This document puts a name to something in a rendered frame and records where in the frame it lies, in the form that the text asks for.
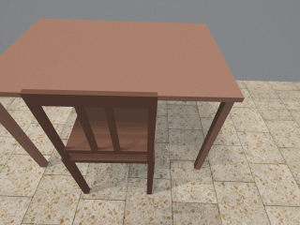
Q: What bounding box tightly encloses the table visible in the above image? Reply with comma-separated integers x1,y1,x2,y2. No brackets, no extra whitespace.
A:
0,18,245,170

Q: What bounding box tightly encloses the chair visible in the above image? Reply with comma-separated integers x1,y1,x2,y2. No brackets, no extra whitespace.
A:
19,89,158,195

